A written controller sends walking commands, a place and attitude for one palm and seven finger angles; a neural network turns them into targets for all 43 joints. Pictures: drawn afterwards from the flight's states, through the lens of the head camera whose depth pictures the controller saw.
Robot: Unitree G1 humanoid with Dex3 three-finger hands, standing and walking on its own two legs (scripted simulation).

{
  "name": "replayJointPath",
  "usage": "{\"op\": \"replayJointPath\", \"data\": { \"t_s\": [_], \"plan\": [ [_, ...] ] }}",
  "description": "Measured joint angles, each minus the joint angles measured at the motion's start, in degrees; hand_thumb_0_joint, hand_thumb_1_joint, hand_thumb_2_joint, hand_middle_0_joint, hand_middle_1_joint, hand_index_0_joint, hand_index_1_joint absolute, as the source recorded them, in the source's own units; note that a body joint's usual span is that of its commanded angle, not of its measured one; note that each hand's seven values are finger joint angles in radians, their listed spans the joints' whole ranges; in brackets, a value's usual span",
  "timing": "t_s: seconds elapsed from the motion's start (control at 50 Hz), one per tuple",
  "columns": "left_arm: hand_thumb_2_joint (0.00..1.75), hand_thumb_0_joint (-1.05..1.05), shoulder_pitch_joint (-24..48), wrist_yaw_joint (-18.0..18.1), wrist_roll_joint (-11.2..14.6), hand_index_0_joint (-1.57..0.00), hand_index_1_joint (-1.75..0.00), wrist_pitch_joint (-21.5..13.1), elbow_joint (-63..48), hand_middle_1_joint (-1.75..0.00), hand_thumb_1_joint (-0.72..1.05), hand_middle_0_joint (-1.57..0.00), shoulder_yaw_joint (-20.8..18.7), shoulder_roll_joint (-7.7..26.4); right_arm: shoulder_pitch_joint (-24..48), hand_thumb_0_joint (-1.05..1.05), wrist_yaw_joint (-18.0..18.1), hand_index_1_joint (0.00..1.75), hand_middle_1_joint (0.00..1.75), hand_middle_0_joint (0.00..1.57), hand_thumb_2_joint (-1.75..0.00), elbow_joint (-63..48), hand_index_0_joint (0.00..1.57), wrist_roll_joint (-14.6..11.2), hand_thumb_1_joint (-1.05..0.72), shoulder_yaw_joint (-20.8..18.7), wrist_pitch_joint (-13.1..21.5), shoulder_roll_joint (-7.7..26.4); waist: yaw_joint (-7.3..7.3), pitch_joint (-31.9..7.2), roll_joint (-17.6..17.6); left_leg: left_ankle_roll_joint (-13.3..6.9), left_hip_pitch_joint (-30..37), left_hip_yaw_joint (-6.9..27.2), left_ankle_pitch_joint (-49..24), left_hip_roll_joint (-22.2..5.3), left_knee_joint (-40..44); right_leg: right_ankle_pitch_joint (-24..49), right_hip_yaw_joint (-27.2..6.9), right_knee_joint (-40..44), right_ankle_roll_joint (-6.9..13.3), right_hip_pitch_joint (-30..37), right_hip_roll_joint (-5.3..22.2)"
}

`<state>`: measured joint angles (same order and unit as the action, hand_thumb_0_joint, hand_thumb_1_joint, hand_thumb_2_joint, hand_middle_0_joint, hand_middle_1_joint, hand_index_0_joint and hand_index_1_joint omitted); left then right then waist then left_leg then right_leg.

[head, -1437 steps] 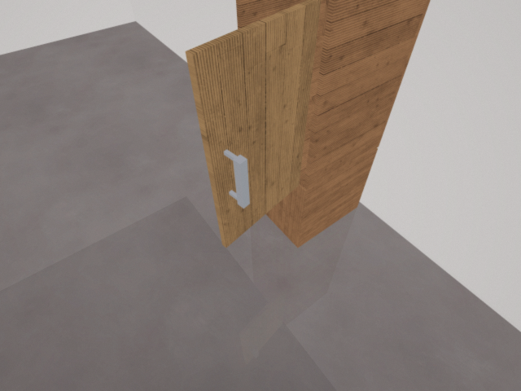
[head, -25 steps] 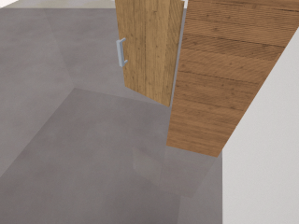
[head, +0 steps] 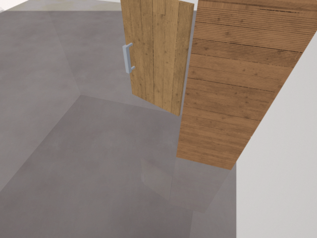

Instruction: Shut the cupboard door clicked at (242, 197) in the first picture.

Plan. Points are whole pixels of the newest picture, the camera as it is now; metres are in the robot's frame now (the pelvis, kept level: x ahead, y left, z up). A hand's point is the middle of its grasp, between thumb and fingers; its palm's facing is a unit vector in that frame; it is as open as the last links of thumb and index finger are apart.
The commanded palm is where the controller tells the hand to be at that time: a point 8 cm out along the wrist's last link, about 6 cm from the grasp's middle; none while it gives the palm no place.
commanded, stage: walk to a spot facing it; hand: left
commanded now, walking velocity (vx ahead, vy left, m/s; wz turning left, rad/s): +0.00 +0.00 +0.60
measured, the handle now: (129, 58) +0.96 +0.20 -0.07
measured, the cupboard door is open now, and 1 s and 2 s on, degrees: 71 71 71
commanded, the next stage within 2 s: none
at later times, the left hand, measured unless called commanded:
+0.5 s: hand out of the picture -0.01 +0.23 -0.17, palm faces +0.28 -0.92 -0.28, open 7.3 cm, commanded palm none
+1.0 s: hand out of the picture -0.10 +0.19 -0.19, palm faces +0.60 -0.76 -0.26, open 7.3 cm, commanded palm none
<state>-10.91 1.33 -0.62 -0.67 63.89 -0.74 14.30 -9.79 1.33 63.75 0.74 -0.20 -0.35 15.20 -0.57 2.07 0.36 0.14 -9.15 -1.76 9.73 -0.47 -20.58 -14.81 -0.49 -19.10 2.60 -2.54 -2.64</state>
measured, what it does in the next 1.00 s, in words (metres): steps on the spot, turning left: right foot, then left foot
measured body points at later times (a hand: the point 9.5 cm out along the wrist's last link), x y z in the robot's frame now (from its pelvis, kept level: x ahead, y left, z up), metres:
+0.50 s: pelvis -0.02 +0.01 -0.01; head +0.03 +0.02 +0.43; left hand -0.02 +0.28 -0.15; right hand +0.07 -0.21 -0.17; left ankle +0.01 +0.14 -0.75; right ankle +0.00 -0.13 -0.70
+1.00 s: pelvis -0.02 -0.02 -0.02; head +0.01 +0.02 +0.42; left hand -0.13 +0.23 -0.17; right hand +0.22 -0.17 -0.15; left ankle -0.09 +0.10 -0.75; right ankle +0.03 -0.14 -0.71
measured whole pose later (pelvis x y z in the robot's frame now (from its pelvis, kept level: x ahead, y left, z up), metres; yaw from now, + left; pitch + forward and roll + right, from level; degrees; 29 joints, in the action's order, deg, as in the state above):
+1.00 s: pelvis -0.02 -0.02 -0.02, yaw +36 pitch +0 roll +1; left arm -12.7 0.9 -1.6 3.2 51.8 -4.5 14.5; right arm -8.6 -0.9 50.4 1.8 -2.9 -1.7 13.4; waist 0.2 6.4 -3.1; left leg 0.4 -18.1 -0.8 17.9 -0.6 -36.5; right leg -31.0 4.9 -56.2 -2.6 -22.8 6.6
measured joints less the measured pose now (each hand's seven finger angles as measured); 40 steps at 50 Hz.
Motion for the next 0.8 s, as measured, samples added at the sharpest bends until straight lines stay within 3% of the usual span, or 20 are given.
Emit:
{"op": "replayJointPath", "data": {
  "t_s": [0.12,0.18,0.22,0.26,0.3,0.34,0.4,0.52,0.6,0.62,0.66,0.7,0.74,0.8],
  "plan": [
    [0.9,0.01,-0.4,0.53,-0.07,-0.2,-0.3,0.83,-2.7,-0.3,0.91,-0.2,-0.91,-1.44,-2.02,0.0,-0.11,0.3,0.3,0.2,-0.9,-1.35,0.2,-0.04,-0.91,-0.51,-1.56,-1.55,-0.37,1.16,0.4,0.19,-4.38,2.43,2.74,0.55,-7.76,-3.37,3.11,-5.67,0.35,-2.27,0.35],
    [0.9,0.01,-1.1,0.69,-0.55,-0.2,-0.3,1.11,-4.19,-0.3,0.91,-0.2,-1.54,-2.12,-3.1,0.0,-0.42,0.3,0.3,0.2,-0.9,-2.17,0.2,-0.04,-0.91,-1.27,-2.78,-2.7,-0.34,2.36,0.18,0.58,-8.29,1.88,11.89,0.32,-19.3,-5.39,5.37,-8.61,0.51,-2.55,1.0],
    [0.9,0.01,-1.62,0.68,-0.85,-0.2,-0.3,1.34,-4.81,-0.3,0.91,-0.21,-1.99,-2.22,-3.61,0.0,-0.73,0.3,0.3,0.2,-0.9,-2.86,0.2,-0.17,-0.91,-1.62,-3.26,-3.63,-0.41,3.19,-0.76,0.88,-9.33,0.88,15.39,-0.07,-22.68,-6.76,6.7,-10.54,0.14,-2.64,2.13],
    [0.9,0.01,-2.17,0.5,-0.82,-0.2,-0.3,1.54,-5.38,-0.3,0.91,-0.21,-2.36,-2.05,-4.04,0.0,-1.1,0.3,0.3,0.2,-0.9,-3.81,0.2,-0.11,-0.91,-1.7,-3.26,-4.37,-0.57,3.88,-1.87,1.02,-8.64,-0.31,12.62,-0.62,-19.8,-8.51,7.95,-13.34,-0.64,-3.32,3.64],
    [0.9,0.01,-2.63,0.27,-0.51,-0.2,-0.3,1.98,-6.11,-0.3,0.91,-0.21,-2.6,-2.07,-4.55,0.0,-1.43,0.3,0.3,0.2,-0.9,-5.13,0.2,0.31,-0.91,-1.86,-2.62,-4.39,-0.62,3.98,-2.08,-0.73,-8.71,-0.1,4.82,-0.51,-16.19,-10.95,8.74,-19.46,-1.87,-6.52,5.15],
    [0.9,0.01,-2.31,0.35,-0.47,-0.2,-0.3,3.03,-6.74,-0.3,0.91,-0.21,-2.88,-1.81,-4.08,0.0,-1.37,0.3,0.3,0.2,-0.9,-5.96,0.2,0.86,-0.91,-1.95,-2.3,-4.82,-0.31,4.65,-2.63,-1.53,-10.16,-0.17,5.69,0.61,-17.63,-16.07,5.8,-29.37,-2.61,-11.67,5.47],
    [0.9,0.01,-1.33,0.1,-0.7,-0.2,-0.3,3.94,-7.54,-0.3,0.91,-0.2,-3.41,-1.53,-4.06,0.0,-1.07,0.3,0.3,0.2,-0.9,-7.05,0.2,1.21,-0.91,-1.83,-2.04,-5.21,-0.46,4.51,-1.99,-1.32,-10.72,1.28,4.75,1.57,-14.66,-14.57,2.59,-38.58,-3.21,-17.92,4.83],
    [0.9,0.01,0.52,-0.15,-0.55,-0.2,-0.3,2.85,-11.16,-0.3,0.91,-0.2,-3.5,-1.27,-3.57,0.0,-0.93,0.3,0.3,0.2,-0.9,-8.32,0.2,1.35,-0.9,-2.14,-2.1,-4.34,-0.69,3.94,1.19,-0.32,-11.17,6.4,-0.49,1.63,-8.56,-12.53,0.79,-30.54,-4.21,-19.46,3.79],
    [0.9,0.01,0.45,-0.14,-0.68,-0.2,-0.3,1.71,-13.73,-0.3,0.91,-0.2,-3.4,-0.66,-3.41,0.0,-1.17,0.3,0.3,0.2,-0.9,-9.59,0.2,0.89,-0.9,-3.15,-3.22,-3.35,-0.57,2.45,1.53,1.06,-13.83,9.55,0.28,2.78,-10.7,-7.92,0.79,-15.12,-3.67,-14.07,3.69],
    [0.9,0.01,0.3,-0.01,-1.03,-0.2,-0.3,1.34,-14.14,-0.3,0.91,-0.2,-3.46,-0.54,-3.04,0.0,-1.26,0.3,0.3,0.2,-0.9,-9.81,0.2,0.71,-0.9,-3.61,-3.53,-3.05,-0.16,2.36,1.1,1.32,-15.56,9.42,5.12,3.45,-14.53,-3.14,0.96,-13.82,-3.22,-14.11,4.23],
    [0.9,0.01,0.29,0.2,-1.32,-0.2,-0.3,1.49,-13.91,-0.3,0.91,-0.2,-3.16,-1.34,-2.12,0.0,-1.65,0.3,0.3,0.2,-0.9,-10.01,0.2,0.77,-0.9,-4.65,-4.16,-1.66,-0.24,2.89,1.92,1.36,-19.53,8.29,13.13,3.88,-27.78,-2.4,2.81,-15.33,-2.66,-13.87,4.83],
    [0.9,0.01,-0.39,0.42,-1.45,-0.2,-0.3,1.84,-13.4,-0.3,0.91,-0.2,-3.02,-2.07,-1.5,0.0,-2.06,0.3,0.3,0.2,-0.9,-10.39,0.2,0.8,-0.91,-5.32,-4.44,-0.6,-0.49,2.86,1.97,1.64,-21.94,5.84,14.79,3.23,-38.71,-3.35,4.17,-14.62,-2.54,-12.6,5.72],
    [0.9,0.01,-0.84,0.48,-1.59,-0.2,-0.3,1.92,-12.85,-0.3,0.91,-0.2,-2.94,-2.29,-1.03,0.0,-2.43,0.3,0.3,0.2,-0.9,-11.07,0.2,0.59,-0.91,-5.44,-4.19,-0.28,-0.98,3.07,0.92,2.26,-21.31,3.14,15.35,1.81,-40.9,-3.46,5.34,-13.51,-2.62,-11.37,7.0],
    [0.9,0.01,-0.98,0.2,-1.64,-0.2,-0.3,1.49,-12.71,-0.3,0.91,-0.2,-2.72,-2.18,-0.46,0.0,-2.72,0.3,0.3,0.2,-0.9,-11.86,0.2,0.2,-0.91,-5.01,-3.75,-0.37,-1.02,3.78,-1.11,2.7,-17.09,0.3,16.53,0.2,-33.74,-3.71,7.46,-13.23,-2.81,-10.32,9.08]
  ]
}}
